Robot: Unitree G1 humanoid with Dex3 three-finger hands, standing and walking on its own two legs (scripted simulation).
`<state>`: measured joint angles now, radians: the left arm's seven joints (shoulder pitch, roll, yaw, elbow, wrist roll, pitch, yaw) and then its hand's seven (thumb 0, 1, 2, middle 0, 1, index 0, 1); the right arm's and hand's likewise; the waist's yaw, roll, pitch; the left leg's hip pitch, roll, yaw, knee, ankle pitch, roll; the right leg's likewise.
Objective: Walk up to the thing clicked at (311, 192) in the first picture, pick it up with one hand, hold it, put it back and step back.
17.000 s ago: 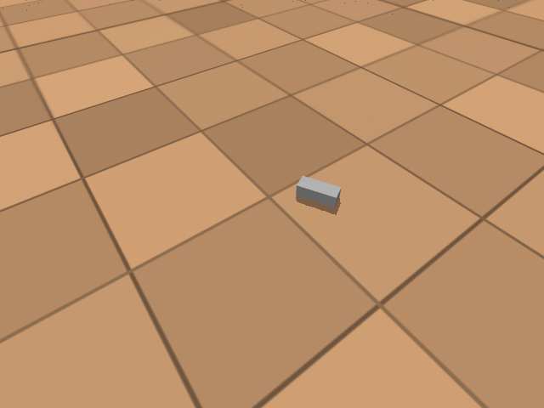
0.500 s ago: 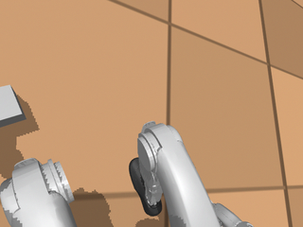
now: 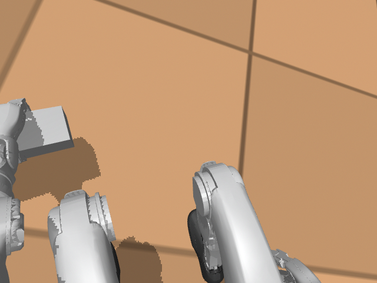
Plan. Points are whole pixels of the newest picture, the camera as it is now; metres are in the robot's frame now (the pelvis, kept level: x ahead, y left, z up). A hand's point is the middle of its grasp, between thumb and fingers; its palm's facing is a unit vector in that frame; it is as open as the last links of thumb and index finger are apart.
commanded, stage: settle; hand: left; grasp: from above
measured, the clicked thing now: (16, 138) +0.45 +0.32 -0.20
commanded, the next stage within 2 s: lift in 0.28 s
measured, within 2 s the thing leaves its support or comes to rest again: neither
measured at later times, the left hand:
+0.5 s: hand out of the picture +0.44 +0.31 -0.12, palm faces -0.42 -0.08 -0.91, open 11.4 cm
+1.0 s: hand out of the picture +0.38 +0.32 +0.01, palm faces -0.43 -0.11 -0.89, open 11.4 cm
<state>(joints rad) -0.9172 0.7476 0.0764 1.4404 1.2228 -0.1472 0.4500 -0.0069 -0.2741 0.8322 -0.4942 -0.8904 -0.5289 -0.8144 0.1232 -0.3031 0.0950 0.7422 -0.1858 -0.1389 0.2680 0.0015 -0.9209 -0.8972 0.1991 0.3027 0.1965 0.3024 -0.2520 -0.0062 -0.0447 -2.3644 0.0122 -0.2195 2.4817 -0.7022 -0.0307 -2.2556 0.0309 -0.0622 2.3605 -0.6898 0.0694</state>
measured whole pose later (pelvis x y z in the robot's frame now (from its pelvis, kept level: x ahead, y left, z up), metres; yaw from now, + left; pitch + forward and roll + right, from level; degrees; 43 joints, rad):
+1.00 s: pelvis -0.01 +0.00 +0.12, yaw +6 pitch +33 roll -7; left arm -0.63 0.62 -0.02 0.87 1.07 -0.13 0.07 -0.01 -0.28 0.82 -0.53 -0.85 -0.56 -0.77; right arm 0.18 -0.27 -0.02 0.65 -0.03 0.05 0.08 0.00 -0.91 -0.90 0.20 0.30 0.20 0.30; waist -0.12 0.04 -0.18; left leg -2.03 0.02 -0.12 2.09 -0.64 -0.01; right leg -1.94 -0.02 -0.02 2.01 -0.65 0.07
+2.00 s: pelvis +0.05 +0.00 +0.40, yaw +9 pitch +11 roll -1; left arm -0.31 0.39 -0.19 0.80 1.00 0.02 0.13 -0.01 -0.28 0.82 -0.53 -0.84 -0.56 -0.77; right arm 0.25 -0.24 -0.04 0.74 0.04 0.00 -0.05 0.01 -0.91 -0.89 0.20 0.30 0.20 0.30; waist -0.06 0.03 -0.09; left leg -0.75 0.05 0.00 0.95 -0.41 -0.02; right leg -0.72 -0.03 0.01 0.92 -0.40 0.04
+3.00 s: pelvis +0.06 +0.00 +0.45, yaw +8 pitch +3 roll +0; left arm -0.25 0.39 -0.22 0.66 1.00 0.01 -0.01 -0.01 -0.27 0.81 -0.52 -0.85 -0.56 -0.77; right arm 0.21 -0.25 -0.05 0.70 0.06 0.06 -0.04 0.01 -0.91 -0.89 0.20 0.30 0.20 0.30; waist -0.01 0.04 -0.04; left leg -0.36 0.04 0.04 0.59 -0.28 -0.02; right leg -0.36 -0.03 0.03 0.59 -0.28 0.04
